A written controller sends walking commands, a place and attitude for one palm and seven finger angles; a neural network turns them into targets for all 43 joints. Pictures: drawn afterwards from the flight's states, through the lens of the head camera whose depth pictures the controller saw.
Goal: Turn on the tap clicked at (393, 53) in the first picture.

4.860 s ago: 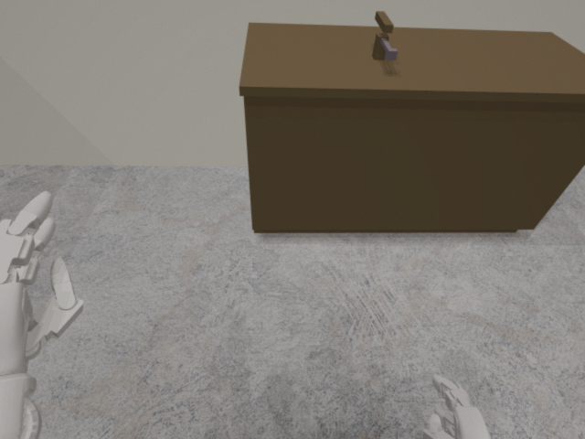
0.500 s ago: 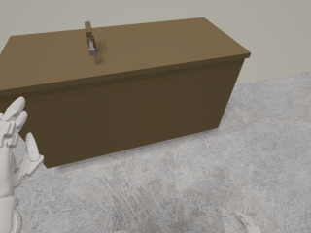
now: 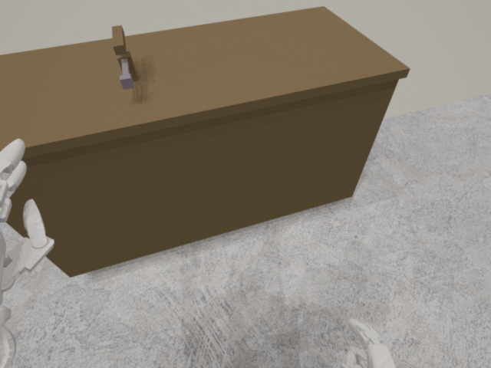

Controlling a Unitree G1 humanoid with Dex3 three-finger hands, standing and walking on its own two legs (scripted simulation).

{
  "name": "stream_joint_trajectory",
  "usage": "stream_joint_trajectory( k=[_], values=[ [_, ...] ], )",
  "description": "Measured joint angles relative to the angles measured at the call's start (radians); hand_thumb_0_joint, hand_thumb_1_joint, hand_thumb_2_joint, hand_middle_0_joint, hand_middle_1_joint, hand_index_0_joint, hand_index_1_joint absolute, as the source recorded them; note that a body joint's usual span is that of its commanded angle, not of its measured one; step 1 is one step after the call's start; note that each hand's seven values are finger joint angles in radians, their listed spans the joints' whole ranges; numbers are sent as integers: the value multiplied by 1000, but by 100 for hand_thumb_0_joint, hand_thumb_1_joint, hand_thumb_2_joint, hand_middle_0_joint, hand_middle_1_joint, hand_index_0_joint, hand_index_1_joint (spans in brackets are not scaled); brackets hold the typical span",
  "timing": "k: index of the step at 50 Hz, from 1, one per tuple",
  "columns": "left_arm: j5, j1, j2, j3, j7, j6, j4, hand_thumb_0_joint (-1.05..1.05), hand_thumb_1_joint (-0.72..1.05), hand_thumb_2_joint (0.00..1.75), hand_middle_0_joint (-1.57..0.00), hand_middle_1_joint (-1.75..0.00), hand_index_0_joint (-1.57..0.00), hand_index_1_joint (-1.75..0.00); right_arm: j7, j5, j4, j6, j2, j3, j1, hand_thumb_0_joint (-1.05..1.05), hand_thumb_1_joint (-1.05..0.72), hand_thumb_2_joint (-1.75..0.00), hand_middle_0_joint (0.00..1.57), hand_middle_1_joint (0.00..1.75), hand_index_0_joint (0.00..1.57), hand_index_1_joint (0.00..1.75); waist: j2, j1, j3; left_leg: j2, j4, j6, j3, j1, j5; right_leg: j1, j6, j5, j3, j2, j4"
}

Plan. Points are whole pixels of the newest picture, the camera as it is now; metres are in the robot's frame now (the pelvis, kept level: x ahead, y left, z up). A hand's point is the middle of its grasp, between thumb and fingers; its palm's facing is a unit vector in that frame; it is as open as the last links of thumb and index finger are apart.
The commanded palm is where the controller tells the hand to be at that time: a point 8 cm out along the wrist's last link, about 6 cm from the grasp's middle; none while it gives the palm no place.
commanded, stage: take the last steps up to it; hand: left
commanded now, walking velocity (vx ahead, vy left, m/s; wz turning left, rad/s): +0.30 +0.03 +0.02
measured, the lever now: (126, 81) +0.75 +0.37 +0.07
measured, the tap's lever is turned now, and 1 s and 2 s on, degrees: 0 0 0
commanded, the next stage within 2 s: come to a stop and stand still in 1.60 s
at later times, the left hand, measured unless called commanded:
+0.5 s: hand (83, 160) +0.33 +0.24 +0.20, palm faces +0.37 -0.84 -0.39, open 7.5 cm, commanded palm +0.28 +0.29 +0.19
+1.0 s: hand (118, 121) +0.42 +0.23 +0.20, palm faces +0.42 -0.82 -0.39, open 7.5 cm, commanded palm +0.37 +0.27 +0.19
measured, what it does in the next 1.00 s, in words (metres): walks ahead: left foot, then right foot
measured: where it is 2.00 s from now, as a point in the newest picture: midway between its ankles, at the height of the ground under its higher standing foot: (266, 340)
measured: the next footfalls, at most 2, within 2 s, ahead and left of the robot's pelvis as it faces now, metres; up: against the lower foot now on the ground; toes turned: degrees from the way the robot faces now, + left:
left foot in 0.28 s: +0.16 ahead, +0.14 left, +0.00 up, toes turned +8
right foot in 0.62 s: +0.23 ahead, -0.11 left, +0.00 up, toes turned -10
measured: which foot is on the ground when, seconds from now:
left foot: up 0.00-0.26, down 0.28-0.62, up 0.64-0.98, down 1.00-1.00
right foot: down 0.00-0.28, up 0.30-0.60, down 0.62-1.00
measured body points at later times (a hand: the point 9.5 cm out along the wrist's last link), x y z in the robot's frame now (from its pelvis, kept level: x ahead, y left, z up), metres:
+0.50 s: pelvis +0.11 +0.01 +0.02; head +0.13 +0.02 +0.47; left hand +0.31 +0.29 +0.22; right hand +0.27 -0.20 -0.07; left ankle +0.12 +0.13 -0.72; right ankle +0.13 -0.11 -0.68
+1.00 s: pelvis +0.21 -0.01 +0.01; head +0.23 +0.00 +0.46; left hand +0.39 +0.27 +0.22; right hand +0.37 -0.28 -0.07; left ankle +0.27 +0.11 -0.72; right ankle +0.19 -0.10 -0.72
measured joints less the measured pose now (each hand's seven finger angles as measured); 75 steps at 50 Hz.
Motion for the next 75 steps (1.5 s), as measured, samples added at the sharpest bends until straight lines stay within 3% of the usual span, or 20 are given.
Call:
stream_joint_trajectory(
  k=[3,5,13,17,21,28,30,32,34,38,43,49,51,54,57,64,66,69,72,75],
  values=[
    [-9,-30,-48,-19,-5,9,28,1,88,90,-21,-30,-21,-30,6,1,47,19,-40,-17,-31,2,-90,-90,21,30,20,30,1,7,14,-43,293,-7,-50,-117,-2,21,-13,-36,3,-3,8],
    [-8,-20,-65,-25,-6,9,22,1,88,90,-21,-30,-21,-30,4,2,52,29,-60,-27,-38,2,-90,-90,21,30,20,30,-13,-1,15,-47,340,-14,-44,-165,29,48,-6,-29,4,-7,-33],
    [-12,44,-24,-13,19,-11,-98,2,88,90,-21,-30,-21,-30,-21,-6,-29,19,-108,-68,-8,2,-91,-90,20,30,20,29,-83,-13,8,-39,-188,3,32,-33,157,111,24,-65,21,-24,-64],
    [-14,-16,1,12,26,-29,-63,1,88,90,-21,-30,-21,-30,-34,0,-44,11,-88,-82,-22,2,-91,-90,20,30,20,29,-103,-11,6,-51,-195,24,48,7,188,27,32,-237,89,-17,230],
    [-15,-45,-3,21,16,-12,-22,2,89,90,-21,-30,-21,-30,-14,3,-35,-9,-31,-52,-34,2,-91,-90,20,30,20,29,-86,-25,-11,-39,-244,18,39,41,175,-98,45,-226,95,-3,430],
    [-10,49,-12,-9,-2,-8,-67,2,89,90,-21,-30,-20,-30,9,-2,-43,-25,25,1,-2,1,-90,-90,21,30,20,29,-36,-13,-11,-9,-300,-16,44,109,160,-80,61,-99,31,-18,117],
    [-8,48,4,-3,-3,-2,-49,1,89,90,-21,-30,-20,-30,5,-1,-40,-18,27,7,5,1,-90,-90,21,30,20,30,-24,-8,-6,-3,-258,-31,38,110,126,-24,60,-72,8,-9,6],
    [-3,24,13,3,0,5,-29,1,89,90,-21,-30,-21,-30,4,1,-33,-6,15,5,2,1,-90,-90,21,30,20,30,-8,-5,2,9,-133,-19,23,70,62,2,13,22,-4,1,-34],
    [-7,-18,-12,-10,-3,12,-4,1,88,90,-21,-30,-21,-30,6,3,2,7,-12,-7,-21,1,-90,-90,21,30,20,30,8,1,20,-13,102,-4,-30,-16,-13,-2,-23,-10,-14,1,23],
    [-13,-15,-58,-17,-5,5,-1,1,88,90,-21,-30,-21,-30,9,3,39,30,-60,-30,-48,2,-90,-90,21,30,20,30,-6,-5,32,-48,370,-17,-52,-162,32,44,-25,-33,-12,-3,-25],
    [-13,46,-38,-8,2,-10,-46,1,88,90,-21,-30,-21,-30,-4,0,3,38,-92,-58,-31,2,-91,-90,21,30,20,29,-54,-23,27,-34,126,-14,-2,-178,106,96,-23,-17,-15,-16,-109],
    [-17,57,-19,-4,24,-7,-92,1,88,90,-21,-30,-21,-30,-20,0,-41,24,-119,-80,4,2,-91,-90,20,30,20,29,-78,-3,16,-51,-220,5,52,-28,188,139,3,-80,-6,-21,-71],
    [-18,31,-14,-1,29,-8,-95,1,88,90,-21,-30,-21,-30,-26,3,-52,21,-118,-85,4,2,-91,-90,20,30,20,29,-80,1,11,-57,-267,24,56,14,261,126,16,-136,6,-26,15],
    [-15,-41,-9,4,26,-15,-29,1,88,90,-21,-30,-21,-30,-28,2,-44,18,-75,-75,-26,2,-91,-90,20,30,20,29,-99,-6,9,-67,-209,34,61,13,203,33,30,-268,83,-16,282],
    [-16,-54,-11,4,16,1,-9,2,89,90,-21,-30,-20,-30,-13,4,-40,5,-26,-45,-42,2,-91,-90,20,30,20,29,-86,-22,0,-58,-236,29,47,27,196,-59,44,-253,98,-8,415],
    [-17,44,-5,-3,1,-9,-73,2,89,90,-21,-30,-20,-30,7,3,-50,-16,31,8,-16,1,-90,-90,21,30,20,29,-31,-3,1,-19,-263,-8,37,61,184,-28,66,-133,38,-17,85],
    [-12,37,7,4,2,-7,-53,1,89,90,-21,-30,-21,-30,3,4,-47,-10,29,13,-8,1,-90,-90,21,30,20,30,-20,6,3,-12,-203,-20,30,49,145,23,48,-56,23,-10,-26],
    [-10,-16,-23,-13,1,9,1,1,88,90,-21,-30,-21,-30,2,5,-5,12,-7,2,-24,1,-90,-90,21,30,20,30,4,15,15,-30,33,-4,-22,-30,-7,20,-6,-16,9,-9,18],
    [-14,-32,-64,-26,3,17,26,1,88,90,-21,-30,-21,-30,4,4,33,29,-46,-12,-43,2,-90,-90,21,30,20,30,-10,12,27,-65,247,-15,-42,-116,0,48,-13,-38,12,-18,-12],
    [-10,-9,-69,-30,6,10,2,2,88,90,-21,-30,-21,-30,-3,1,26,38,-72,-28,-44,2,-90,-90,21,30,20,30,-40,-7,34,-66,181,-16,-19,-128,37,76,-6,-15,11,-28,-67]
  ],
)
